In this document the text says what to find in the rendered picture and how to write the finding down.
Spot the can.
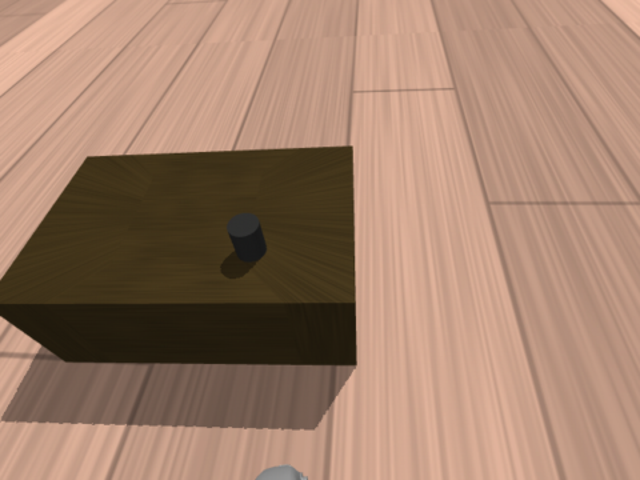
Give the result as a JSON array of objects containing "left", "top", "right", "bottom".
[{"left": 227, "top": 213, "right": 267, "bottom": 262}]

